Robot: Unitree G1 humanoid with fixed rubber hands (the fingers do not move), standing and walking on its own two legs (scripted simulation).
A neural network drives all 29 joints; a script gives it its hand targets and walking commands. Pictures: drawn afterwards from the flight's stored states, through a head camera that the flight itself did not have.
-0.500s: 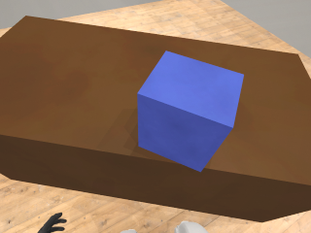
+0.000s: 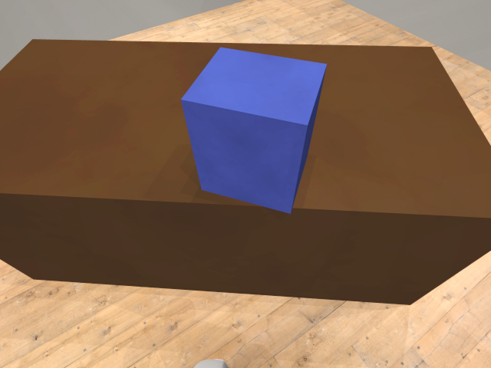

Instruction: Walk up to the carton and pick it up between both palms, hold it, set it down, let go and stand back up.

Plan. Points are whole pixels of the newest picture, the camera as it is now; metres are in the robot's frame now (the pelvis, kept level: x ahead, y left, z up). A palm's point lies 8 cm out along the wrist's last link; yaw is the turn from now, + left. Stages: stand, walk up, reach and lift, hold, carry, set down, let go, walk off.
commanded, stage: walk up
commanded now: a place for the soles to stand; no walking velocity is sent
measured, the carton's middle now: (257, 134) +0.57 +0.02 +0.02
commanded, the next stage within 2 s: none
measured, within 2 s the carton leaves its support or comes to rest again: neither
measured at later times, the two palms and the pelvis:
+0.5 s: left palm out of the picture +0.08 +0.31 -0.11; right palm out of the picture +0.03 -0.29 -0.09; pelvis -0.03 +0.02 +0.01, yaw +0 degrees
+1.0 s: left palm out of the picture +0.04 +0.37 -0.11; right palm out of the picture +0.09 -0.28 -0.07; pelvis +0.01 +0.05 +0.01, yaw +1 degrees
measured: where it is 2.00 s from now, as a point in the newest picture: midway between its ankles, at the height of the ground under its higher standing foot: outside the picture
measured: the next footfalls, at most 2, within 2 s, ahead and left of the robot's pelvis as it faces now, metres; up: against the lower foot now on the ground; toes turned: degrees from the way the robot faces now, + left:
left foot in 0.06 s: -0.01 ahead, +0.11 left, +0.00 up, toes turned -2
left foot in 1.00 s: +0.07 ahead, +0.15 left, +0.00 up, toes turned +1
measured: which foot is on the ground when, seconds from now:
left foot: up 0.00-0.04, down 0.06-0.82, up 0.84-0.98, down 1.00-1.00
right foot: down 0.00-1.00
